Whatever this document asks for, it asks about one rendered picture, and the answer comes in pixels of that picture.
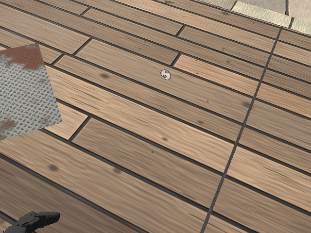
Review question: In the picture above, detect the robot left hand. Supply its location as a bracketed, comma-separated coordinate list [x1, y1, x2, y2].
[3, 211, 60, 233]

